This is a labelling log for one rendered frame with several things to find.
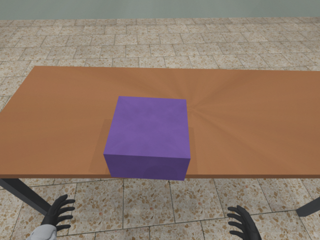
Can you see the carton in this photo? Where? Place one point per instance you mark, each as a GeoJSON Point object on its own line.
{"type": "Point", "coordinates": [148, 139]}

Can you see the robot left forearm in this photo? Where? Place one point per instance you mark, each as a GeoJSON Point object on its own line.
{"type": "Point", "coordinates": [44, 232]}

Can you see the robot right hand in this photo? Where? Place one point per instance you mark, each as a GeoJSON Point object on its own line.
{"type": "Point", "coordinates": [248, 227]}

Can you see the robot left hand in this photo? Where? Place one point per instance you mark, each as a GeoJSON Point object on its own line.
{"type": "Point", "coordinates": [51, 218]}

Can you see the table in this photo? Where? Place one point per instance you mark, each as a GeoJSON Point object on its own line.
{"type": "Point", "coordinates": [242, 123]}

